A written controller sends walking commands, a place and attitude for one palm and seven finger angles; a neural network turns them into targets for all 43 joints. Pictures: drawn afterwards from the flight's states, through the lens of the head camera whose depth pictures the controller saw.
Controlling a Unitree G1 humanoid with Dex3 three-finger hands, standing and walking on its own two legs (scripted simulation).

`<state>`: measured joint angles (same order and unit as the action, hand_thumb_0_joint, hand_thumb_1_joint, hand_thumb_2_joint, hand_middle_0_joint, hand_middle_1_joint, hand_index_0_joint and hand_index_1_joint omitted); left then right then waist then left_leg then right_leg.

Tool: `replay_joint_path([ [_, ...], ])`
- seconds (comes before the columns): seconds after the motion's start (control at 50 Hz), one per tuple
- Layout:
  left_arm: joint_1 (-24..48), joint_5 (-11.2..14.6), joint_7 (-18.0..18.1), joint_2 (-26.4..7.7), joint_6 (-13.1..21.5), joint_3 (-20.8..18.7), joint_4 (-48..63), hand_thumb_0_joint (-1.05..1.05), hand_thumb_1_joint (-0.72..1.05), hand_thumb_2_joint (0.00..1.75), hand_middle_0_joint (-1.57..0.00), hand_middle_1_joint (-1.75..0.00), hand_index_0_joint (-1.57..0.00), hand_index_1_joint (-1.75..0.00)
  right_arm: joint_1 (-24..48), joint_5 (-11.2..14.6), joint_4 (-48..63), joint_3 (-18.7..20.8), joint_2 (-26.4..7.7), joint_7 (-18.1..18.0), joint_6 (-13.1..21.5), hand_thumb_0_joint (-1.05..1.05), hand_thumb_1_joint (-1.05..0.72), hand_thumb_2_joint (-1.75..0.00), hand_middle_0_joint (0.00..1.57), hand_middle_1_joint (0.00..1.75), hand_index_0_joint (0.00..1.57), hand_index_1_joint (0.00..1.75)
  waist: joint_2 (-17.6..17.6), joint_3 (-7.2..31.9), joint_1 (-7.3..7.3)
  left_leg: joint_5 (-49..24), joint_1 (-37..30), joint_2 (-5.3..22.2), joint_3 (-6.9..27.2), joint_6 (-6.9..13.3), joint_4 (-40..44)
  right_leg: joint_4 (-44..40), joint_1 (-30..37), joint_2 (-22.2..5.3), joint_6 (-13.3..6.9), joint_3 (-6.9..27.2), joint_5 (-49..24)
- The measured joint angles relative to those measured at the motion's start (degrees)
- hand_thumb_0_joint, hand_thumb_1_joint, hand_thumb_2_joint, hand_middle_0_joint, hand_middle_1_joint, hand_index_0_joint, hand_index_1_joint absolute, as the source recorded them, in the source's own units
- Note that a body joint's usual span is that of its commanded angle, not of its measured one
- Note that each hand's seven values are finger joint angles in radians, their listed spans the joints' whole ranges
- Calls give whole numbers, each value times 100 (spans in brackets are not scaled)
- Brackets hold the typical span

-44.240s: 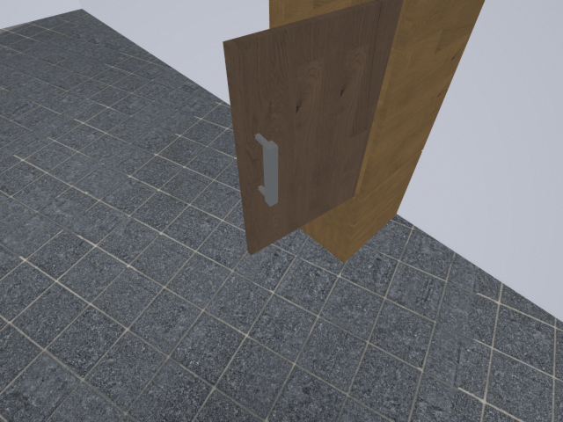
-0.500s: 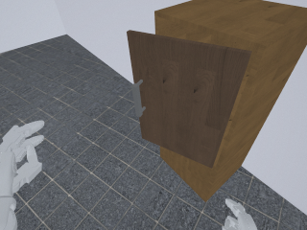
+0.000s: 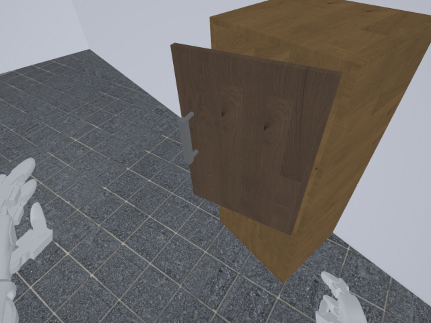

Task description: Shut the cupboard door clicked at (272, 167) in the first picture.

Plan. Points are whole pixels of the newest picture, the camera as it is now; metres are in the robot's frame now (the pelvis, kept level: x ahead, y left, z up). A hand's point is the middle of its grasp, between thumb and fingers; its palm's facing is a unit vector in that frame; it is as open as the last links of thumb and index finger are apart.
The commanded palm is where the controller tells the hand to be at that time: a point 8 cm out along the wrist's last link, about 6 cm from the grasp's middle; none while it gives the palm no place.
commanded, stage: step back with the hand held close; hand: left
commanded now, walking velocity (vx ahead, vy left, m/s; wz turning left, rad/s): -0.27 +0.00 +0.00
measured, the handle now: (189, 138) +0.63 +0.16 -0.02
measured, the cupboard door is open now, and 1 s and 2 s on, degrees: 21 21 21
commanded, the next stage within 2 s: stop stepping back and stand still in 1.66 s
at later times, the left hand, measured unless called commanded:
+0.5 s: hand (26, 240) +0.18 +0.29 +0.15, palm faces +0.35 -0.78 -0.51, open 7.4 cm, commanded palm +0.12 +0.32 +0.17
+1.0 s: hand out of the picture +0.09 +0.30 +0.16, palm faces +0.47 -0.77 -0.44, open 7.4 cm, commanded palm +0.02 +0.34 +0.17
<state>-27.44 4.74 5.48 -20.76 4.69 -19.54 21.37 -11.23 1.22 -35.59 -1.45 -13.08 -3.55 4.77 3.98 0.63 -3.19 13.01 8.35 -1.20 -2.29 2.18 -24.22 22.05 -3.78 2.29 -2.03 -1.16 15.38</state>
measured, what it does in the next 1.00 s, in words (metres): shifts its weight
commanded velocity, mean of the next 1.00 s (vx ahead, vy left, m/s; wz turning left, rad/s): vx -0.30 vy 0.00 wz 0.01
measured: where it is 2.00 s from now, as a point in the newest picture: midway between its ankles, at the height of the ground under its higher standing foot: outside the picture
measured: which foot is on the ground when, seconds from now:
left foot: down 0.00-1.00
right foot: down 0.00-1.00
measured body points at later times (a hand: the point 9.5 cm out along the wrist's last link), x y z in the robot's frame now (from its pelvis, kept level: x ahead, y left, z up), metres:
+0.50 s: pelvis -0.03 +0.03 -0.01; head -0.03 +0.03 +0.44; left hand +0.15 +0.33 +0.18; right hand +0.13 -0.23 -0.09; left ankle +0.00 +0.09 -0.74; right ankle -0.03 -0.09 -0.74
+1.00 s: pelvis -0.11 +0.03 -0.03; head -0.11 +0.05 +0.42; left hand +0.06 +0.34 +0.18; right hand +0.05 -0.21 -0.10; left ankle +0.00 +0.10 -0.74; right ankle -0.04 -0.10 -0.74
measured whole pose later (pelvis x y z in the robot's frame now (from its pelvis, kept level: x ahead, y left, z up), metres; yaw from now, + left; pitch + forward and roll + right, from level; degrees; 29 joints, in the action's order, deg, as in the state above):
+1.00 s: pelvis -0.11 +0.03 -0.03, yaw +1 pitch +0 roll -2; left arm -28.7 1.0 8.9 -23.7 14.1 -25.6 28.8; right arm -13.0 0.2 -33.6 -0.8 -12.9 -3.9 3.3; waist 0.0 -0.6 0.1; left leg 15.1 28.4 -0.7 -4.2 4.8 -38.9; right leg 36.0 -23.1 1.6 0.5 -0.6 12.6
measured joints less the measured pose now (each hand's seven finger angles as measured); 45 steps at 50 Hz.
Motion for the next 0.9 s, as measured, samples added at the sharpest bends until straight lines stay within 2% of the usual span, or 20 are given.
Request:
replay_joint_path([
  [0.04, -15, -4, -11, 9, 8, -16, -13, 2, 89, 90, -21, -31, -21, -30, -11, 11, 23, -2, -17, 1, -49, 1, -90, -90, 20, 30, 20, 30, 25, 26, 2, 17, 65, 20, 11, -3, -43, -11, -35, 20, -4, -11, -4],
  [0.16, -108, -68, 48, -76, 328, -174, -65, 1, 89, 90, -21, -31, -21, -30, 80, 23, 55, 90, -127, -12, -341, 1, -90, -90, 20, 30, 20, 30, 75, 143, 114, 178, 577, 87, 13, 14, -434, 183, -466, 78, 7, -19, 35],
  [0.32, -328, -47, 98, -359, 300, -236, 261, 2, 89, 90, -21, -31, -21, -30, 141, 65, 276, 211, -205, -130, -687, 1, -90, -90, 20, 30, 20, 30, -42, 112, 283, 137, 795, -30, -174, 126, -492, 590, -880, -61, 135, 141, 135],
  [0.42, -442, -25, 150, -568, 329, -376, 387, 1, 89, 90, -22, -31, -21, -30, 111, 80, 403, 188, -145, -144, -773, 1, -90, -90, 20, 30, 20, 30, -139, 125, 362, 77, 966, -39, -235, 184, -573, 701, -1077, -79, 185, 190, 69],
  [0.52, -502, -54, 201, -581, 395, -427, 471, 1, 89, 90, -22, -31, -21, -30, 1, 56, 446, 126, -103, -151, -721, 1, -90, -90, 20, 30, 20, 30, -214, 129, 367, -25, 1142, -45, -231, 254, -652, 754, -1232, -91, 237, 173, -44],
  [0.68, -359, -250, 269, -379, 610, -528, 480, 1, 89, 90, -22, -31, -21, -30, -187, -1, 399, 51, -45, -156, -458, 1, -90, -90, 20, 30, 20, 30, -278, 27, 299, -117, 1466, -53, -147, 340, -948, 1013, -1484, -76, 289, 128, -128],
  [0.9, -135, -371, 308, -218, 827, -591, 648, 2, 89, 90, -21, -31, -21, -30, -221, -80, 246, 40, 22, -53, -192, 1, -90, -90, 20, 30, 20, 30, -338, -117, 285, 135, 1852, 32, -146, 291, -1431, 1389, -1784, -51, 254, 55, -156],
])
